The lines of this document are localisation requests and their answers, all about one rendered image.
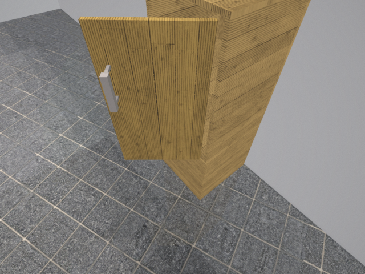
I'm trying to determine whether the cupboard door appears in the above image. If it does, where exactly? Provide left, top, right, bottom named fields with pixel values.
left=78, top=17, right=218, bottom=160

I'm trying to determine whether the handle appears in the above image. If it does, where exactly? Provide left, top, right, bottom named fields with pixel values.
left=99, top=65, right=119, bottom=112

